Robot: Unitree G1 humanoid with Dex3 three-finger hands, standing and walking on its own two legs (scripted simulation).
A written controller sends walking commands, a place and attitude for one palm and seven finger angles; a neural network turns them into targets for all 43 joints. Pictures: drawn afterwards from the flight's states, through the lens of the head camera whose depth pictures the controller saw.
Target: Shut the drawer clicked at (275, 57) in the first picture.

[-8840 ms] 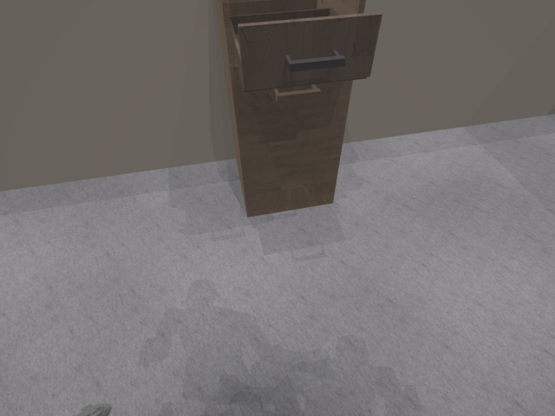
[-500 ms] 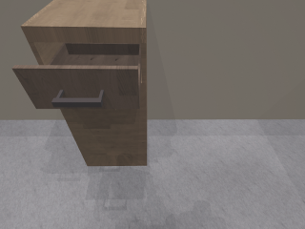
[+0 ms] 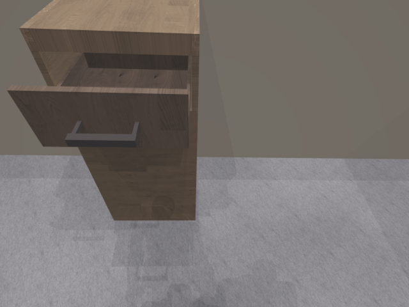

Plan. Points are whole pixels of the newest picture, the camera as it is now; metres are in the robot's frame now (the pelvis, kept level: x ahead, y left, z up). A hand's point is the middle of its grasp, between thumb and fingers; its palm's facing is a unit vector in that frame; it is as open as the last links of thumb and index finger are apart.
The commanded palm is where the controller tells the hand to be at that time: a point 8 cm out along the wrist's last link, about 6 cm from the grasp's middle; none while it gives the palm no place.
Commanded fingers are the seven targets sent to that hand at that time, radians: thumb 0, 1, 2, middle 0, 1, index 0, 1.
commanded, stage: look again from close up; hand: left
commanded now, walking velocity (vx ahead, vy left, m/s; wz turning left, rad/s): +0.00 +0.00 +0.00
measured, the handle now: (105, 133) +0.46 +0.26 +0.07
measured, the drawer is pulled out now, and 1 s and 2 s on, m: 0.17 0.17 0.17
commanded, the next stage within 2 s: come to a stop and stand still in 0.30 s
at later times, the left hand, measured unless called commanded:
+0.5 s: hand out of the picture +0.03 +0.17 -0.17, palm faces +0.01 -0.99 -0.17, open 7.4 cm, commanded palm none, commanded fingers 0.00 0.90 0.90 -0.20 -0.30 -0.20 -0.30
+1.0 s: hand out of the picture +0.06 +0.19 -0.17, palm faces +0.00 -0.98 -0.22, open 7.3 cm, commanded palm none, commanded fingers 0.00 0.90 0.90 -0.20 -0.30 -0.20 -0.30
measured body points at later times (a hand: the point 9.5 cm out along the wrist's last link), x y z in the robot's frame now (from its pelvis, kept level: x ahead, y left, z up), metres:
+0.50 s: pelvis +0.04 +0.01 +0.00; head +0.05 +0.01 +0.45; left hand +0.03 +0.22 -0.16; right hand +0.03 -0.20 -0.16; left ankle +0.03 +0.11 -0.74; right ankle +0.01 -0.07 -0.74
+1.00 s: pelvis +0.04 +0.02 +0.00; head +0.05 +0.01 +0.45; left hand +0.06 +0.24 -0.16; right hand +0.04 -0.20 -0.17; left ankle +0.03 +0.11 -0.74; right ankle +0.01 -0.07 -0.74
